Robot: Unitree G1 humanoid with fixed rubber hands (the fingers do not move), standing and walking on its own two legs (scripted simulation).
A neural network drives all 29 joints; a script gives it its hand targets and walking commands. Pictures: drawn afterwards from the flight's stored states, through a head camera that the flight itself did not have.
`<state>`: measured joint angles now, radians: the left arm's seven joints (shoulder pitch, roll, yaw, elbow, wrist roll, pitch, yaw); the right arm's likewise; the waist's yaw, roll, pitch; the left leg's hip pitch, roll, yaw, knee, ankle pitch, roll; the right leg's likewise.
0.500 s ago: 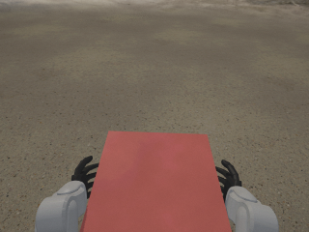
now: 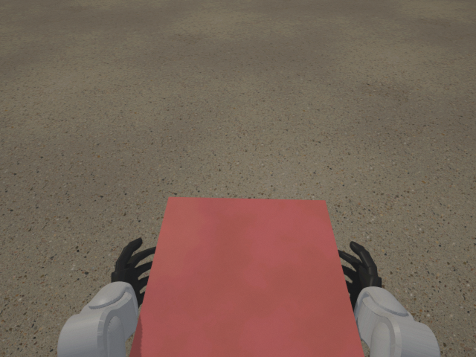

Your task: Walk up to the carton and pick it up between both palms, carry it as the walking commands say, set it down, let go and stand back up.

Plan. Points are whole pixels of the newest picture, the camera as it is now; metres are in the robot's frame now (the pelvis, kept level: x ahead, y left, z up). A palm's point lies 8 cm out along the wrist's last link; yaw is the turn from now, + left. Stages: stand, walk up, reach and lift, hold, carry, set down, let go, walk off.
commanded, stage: carry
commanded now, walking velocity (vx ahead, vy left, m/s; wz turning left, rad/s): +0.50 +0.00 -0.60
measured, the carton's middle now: (244, 303) +0.23 +0.01 +0.00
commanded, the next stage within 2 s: none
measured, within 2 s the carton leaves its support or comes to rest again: neither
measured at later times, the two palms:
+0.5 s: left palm (218, 134) +0.58 +0.09 +0.09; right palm (378, 177) +0.44 -0.23 +0.10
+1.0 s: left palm (308, 81) +0.86 -0.15 +0.09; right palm (434, 122) +0.68 -0.44 +0.07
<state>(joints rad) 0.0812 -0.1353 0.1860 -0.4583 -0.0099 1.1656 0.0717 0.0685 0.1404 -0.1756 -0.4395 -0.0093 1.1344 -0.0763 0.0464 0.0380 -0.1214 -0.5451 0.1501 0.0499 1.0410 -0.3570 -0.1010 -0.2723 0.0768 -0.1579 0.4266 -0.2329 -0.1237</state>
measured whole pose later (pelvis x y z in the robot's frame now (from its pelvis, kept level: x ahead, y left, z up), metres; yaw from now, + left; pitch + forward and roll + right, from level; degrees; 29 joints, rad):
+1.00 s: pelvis +0.58 -0.18 +0.00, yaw -32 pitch +3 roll +1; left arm 0.07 -0.13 0.17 -0.51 0.00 1.12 0.05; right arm 0.08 0.13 -0.16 -0.52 -0.03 1.10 -0.06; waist 0.03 0.04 -0.05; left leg -0.60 0.13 0.04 0.95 -0.30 -0.11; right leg -0.20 0.12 -0.07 0.36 -0.21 -0.16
